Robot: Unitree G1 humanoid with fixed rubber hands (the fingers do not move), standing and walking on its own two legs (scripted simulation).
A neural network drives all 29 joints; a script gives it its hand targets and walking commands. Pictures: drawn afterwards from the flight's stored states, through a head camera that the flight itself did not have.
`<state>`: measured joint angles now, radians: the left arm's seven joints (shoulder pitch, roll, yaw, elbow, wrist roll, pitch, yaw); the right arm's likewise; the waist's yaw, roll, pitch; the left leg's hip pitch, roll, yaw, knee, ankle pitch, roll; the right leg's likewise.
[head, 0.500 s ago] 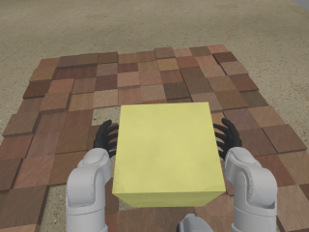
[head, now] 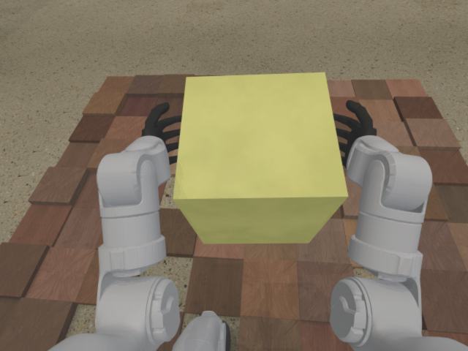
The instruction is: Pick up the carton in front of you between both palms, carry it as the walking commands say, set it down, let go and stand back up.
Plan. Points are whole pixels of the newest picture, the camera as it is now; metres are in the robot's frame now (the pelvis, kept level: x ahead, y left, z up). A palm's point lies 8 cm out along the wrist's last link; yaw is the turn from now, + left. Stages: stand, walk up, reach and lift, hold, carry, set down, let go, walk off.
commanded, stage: carry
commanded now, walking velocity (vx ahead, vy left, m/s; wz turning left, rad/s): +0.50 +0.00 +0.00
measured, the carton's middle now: (255, 170) +0.39 +0.02 +0.08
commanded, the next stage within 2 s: none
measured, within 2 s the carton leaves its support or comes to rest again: neither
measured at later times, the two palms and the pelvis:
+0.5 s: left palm (205, 77) +0.68 +0.15 +0.07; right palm (329, 72) +0.69 -0.14 +0.08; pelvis +0.34 +0.01 -0.03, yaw +1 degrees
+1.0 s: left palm (203, 15) +1.00 +0.21 +0.08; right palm (300, 15) +0.97 -0.09 +0.09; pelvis +0.65 +0.09 -0.02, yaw +0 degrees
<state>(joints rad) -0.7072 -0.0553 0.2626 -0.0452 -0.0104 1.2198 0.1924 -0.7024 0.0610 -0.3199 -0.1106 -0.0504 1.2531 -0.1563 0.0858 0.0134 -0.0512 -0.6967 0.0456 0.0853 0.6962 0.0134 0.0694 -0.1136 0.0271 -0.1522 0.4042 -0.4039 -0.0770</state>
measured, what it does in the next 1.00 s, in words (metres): walks ahead: left foot, then right foot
